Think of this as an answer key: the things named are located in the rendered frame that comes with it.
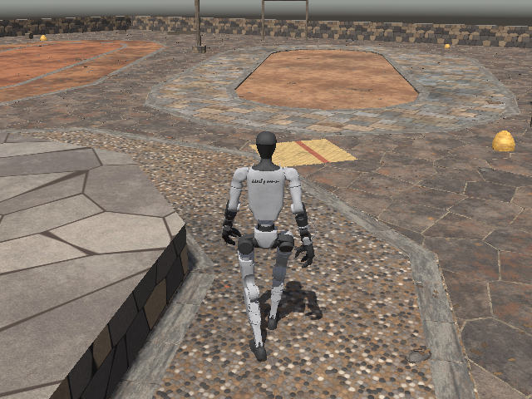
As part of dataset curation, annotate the robot left hand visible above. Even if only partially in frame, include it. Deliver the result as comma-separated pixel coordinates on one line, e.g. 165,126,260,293
222,228,241,245

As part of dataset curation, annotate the robot right hand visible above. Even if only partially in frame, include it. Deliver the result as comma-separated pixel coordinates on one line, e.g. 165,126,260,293
295,244,315,268

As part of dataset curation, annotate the left robot upper arm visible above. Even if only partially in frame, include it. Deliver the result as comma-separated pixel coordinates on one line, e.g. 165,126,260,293
228,167,249,212

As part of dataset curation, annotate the robot left forearm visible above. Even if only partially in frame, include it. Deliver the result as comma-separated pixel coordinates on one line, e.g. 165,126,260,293
223,200,237,231

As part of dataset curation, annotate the right robot upper arm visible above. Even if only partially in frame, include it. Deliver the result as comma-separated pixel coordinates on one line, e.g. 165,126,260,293
283,167,304,215

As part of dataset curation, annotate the robot right foot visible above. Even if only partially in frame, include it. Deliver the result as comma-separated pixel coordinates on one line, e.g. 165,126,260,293
267,310,279,330

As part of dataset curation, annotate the robot left foot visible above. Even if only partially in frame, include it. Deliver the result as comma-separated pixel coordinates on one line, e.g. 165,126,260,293
249,339,267,360

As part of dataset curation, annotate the robot right forearm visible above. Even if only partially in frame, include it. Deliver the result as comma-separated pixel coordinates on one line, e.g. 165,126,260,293
295,202,312,245

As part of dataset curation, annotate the robot foot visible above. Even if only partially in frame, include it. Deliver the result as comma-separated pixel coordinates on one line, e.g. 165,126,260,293
267,310,279,330
249,339,267,360

